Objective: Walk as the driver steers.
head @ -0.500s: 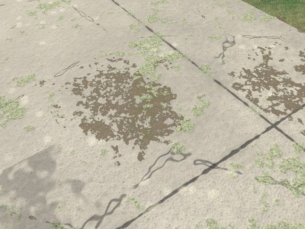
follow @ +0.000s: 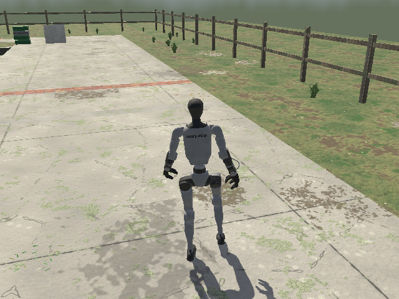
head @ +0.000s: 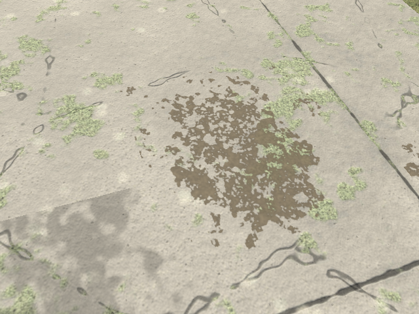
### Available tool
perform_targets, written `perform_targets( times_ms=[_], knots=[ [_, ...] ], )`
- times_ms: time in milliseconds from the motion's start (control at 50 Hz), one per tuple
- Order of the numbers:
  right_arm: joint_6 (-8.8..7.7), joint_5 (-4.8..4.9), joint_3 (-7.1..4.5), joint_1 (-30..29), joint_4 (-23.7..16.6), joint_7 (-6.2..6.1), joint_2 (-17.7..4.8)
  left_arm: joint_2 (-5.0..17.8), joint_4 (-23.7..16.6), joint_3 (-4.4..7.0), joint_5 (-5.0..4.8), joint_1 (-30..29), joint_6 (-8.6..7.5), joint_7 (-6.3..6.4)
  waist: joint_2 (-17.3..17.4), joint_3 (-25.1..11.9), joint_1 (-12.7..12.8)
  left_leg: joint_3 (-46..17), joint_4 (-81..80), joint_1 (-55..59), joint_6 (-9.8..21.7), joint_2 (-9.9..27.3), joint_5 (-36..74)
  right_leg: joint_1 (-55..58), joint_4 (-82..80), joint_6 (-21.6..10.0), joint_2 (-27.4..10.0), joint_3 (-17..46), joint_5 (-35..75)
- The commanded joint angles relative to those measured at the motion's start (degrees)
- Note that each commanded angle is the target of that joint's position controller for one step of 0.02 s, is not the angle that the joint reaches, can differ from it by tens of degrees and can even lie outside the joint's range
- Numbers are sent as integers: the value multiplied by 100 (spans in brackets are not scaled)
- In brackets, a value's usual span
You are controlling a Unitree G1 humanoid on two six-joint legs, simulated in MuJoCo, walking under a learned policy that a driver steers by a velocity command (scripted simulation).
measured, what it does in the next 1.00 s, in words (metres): walks ahead: right foot, then left foot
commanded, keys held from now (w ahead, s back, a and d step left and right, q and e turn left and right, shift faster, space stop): q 0.08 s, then no key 0.92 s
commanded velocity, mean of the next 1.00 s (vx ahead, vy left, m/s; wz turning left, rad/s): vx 0.08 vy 0.00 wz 0.17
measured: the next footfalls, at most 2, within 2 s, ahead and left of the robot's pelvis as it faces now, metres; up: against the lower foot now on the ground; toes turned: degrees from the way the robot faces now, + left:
right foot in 0.22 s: +0.31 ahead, -0.09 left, +0.00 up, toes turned +10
left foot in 0.52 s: +0.22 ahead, +0.14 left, +0.00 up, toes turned +7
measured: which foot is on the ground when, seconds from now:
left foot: down 0.00-0.24, up 0.26-0.50, down 0.52-1.00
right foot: up 0.00-0.20, down 0.22-1.00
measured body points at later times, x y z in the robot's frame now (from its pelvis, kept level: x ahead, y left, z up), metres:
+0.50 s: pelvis +0.17 -0.01 -0.02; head +0.21 +0.00 +0.43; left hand +0.28 +0.26 -0.13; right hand +0.35 -0.26 -0.12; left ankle +0.17 +0.14 -0.74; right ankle +0.27 -0.10 -0.75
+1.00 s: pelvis +0.23 +0.03 -0.02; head +0.24 +0.03 +0.43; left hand +0.31 +0.31 -0.14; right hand +0.38 -0.20 -0.13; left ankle +0.18 +0.14 -0.75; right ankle +0.27 -0.10 -0.75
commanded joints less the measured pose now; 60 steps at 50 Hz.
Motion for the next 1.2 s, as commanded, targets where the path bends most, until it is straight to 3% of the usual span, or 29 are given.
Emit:
perform_targets(
  times_ms=[20,60,120,160,200,220,240,260,280,300,320,340,360,380,420,460,500,520,540,560,580,600,680,800,980,1200],
  knots=[
    [-4,43,-373,-232,-375,-184,-1219,215,-444,35,21,-533,-12,34,589,-62,139,-712,-389,-35,624,943,3618,58,-1124,173,322,-173,827],
    [95,85,-405,-34,-287,-255,-1227,137,-508,-3,-28,-895,5,-17,764,-155,-10,-730,-230,-160,391,835,3488,458,-1799,159,530,-205,1377],
    [197,105,-421,98,-205,-329,-1170,232,-535,19,-65,-1141,-1,-103,792,-246,-100,-1054,-7,126,249,970,3053,682,-2383,52,601,-66,1748],
    [213,68,-413,-13,-208,-348,-1096,367,-477,73,-35,-1025,-53,-133,813,-300,-18,-1271,312,424,236,1092,3019,852,-2627,-96,525,64,1657],
    [200,32,-389,-279,-290,-323,-1005,552,-294,158,33,-437,-123,-99,904,-577,269,-1306,1051,677,148,980,3739,1497,-2949,-333,542,-47,1658],
    [185,23,-337,-370,-365,-279,-874,664,-239,186,121,-57,-173,-63,729,-962,482,-1192,1798,531,-24,688,3605,2402,-3183,-552,263,29,2601],
    [157,-103,-224,-215,-531,-248,-575,974,-256,217,256,409,-183,-13,-138,-1750,514,-1072,3285,-550,-277,211,1497,4116,-2588,-1112,-880,1128,4902],
    [168,-45,-135,901,-337,-209,-379,857,-128,170,225,503,-79,-19,-1390,-2535,89,-962,4906,-1815,-621,-507,-2930,5432,-2480,-2296,-2235,2976,5930],
    [231,9,-258,1014,-135,-179,-1038,581,-186,129,-33,388,15,-33,-693,-2504,153,-1154,5388,-1944,-722,-145,-2698,4939,-2787,-2285,-2110,3206,4081],
    [329,68,-342,317,-212,-193,-1270,344,-273,49,-114,24,86,-22,-318,-1650,273,-900,5502,-2195,-841,39,-2330,4219,-2985,-1993,-1736,2512,2914],
    [423,42,-331,-44,-267,-235,-1206,155,-263,-48,-81,-240,156,-30,-46,-1181,237,-715,5226,-2175,-898,200,-2053,3480,-3238,-1752,-1422,2095,2034],
    [518,-10,-325,-236,-322,-262,-1113,50,-243,-108,-51,-495,213,-37,-61,-764,132,-624,4775,-1967,-948,364,-1865,2741,-3475,-1603,-1191,1802,1364],
    [582,-10,-271,-182,-332,-250,-896,137,-170,-95,5,-654,264,-40,-315,-504,-43,-444,4069,-1512,-961,481,-1744,2074,-3703,-1435,-909,1452,931],
    [591,-30,-201,-133,-302,-250,-679,213,-120,-61,42,-726,293,-35,-540,-392,-66,-186,3474,-1125,-972,456,-1706,1700,-3812,-1368,-683,1133,969],
    [517,-85,-104,-182,-276,-250,-457,340,-19,-11,51,-619,315,0,-672,-574,30,-6,2577,-698,-934,482,-1542,1771,-3732,-1447,-649,914,1426],
    [480,-67,-119,-165,-197,-235,-532,435,46,6,-13,-558,348,33,-549,-837,28,69,1793,-240,-831,486,-575,1886,-3628,-1454,-743,919,1094],
    [479,-129,-125,-215,-154,-202,-534,336,87,-57,-64,-585,388,51,-428,-792,-56,166,983,359,-648,415,254,1533,-3598,-1163,-595,819,-226],
    [481,-219,-122,-417,-273,-204,-610,177,171,-125,-39,-436,382,34,-283,-650,-15,-97,740,503,-506,616,467,1266,-3591,-824,-442,766,-1065],
    [484,-253,-143,-640,-450,-228,-851,125,221,-159,31,-322,375,12,89,-437,126,-622,419,359,-296,1084,358,1102,-3317,-506,-188,554,-1658],
    [466,-217,-195,-806,-323,-213,-1020,87,219,-137,18,-178,389,11,903,-229,428,-649,324,-729,-83,1032,-1141,1724,-3173,-270,193,55,-1329],
    [403,-226,-120,-974,-409,-179,-700,184,263,-130,44,-325,401,35,817,-36,308,-551,141,-1130,-127,848,-1715,2091,-2929,-156,207,37,-917],
    [341,-256,-68,-991,-374,-168,-543,164,292,-125,23,-313,401,45,798,21,329,-511,114,-1237,-236,812,-1641,2208,-2843,-186,200,29,-672],
    [168,-155,-72,-758,-330,-170,-576,152,518,-126,-15,-97,384,82,451,-147,272,-351,541,-718,-376,711,-33,2172,-2716,-340,120,98,153],
    [174,-128,-58,-658,-328,-168,-516,182,798,-119,-73,-107,436,111,216,-332,240,-247,719,-495,-331,626,886,2456,-2531,-303,80,120,971],
    [151,-117,-67,-620,-147,-135,-459,280,1257,-83,-97,-179,589,224,203,-314,286,-169,615,-404,-321,578,1347,2726,-2510,-266,32,179,1236],
    [125,-113,-67,-549,330,-152,-459,293,1803,-47,-94,-244,664,305,231,-155,314,-104,352,-379,-337,550,1065,2789,-2702,-209,41,178,993]
  ],
)
Keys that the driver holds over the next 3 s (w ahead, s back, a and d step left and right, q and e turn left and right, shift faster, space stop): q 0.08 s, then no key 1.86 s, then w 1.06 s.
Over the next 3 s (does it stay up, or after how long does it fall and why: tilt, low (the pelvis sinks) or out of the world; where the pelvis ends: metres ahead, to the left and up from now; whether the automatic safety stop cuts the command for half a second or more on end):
stays up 0.67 0.10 0.00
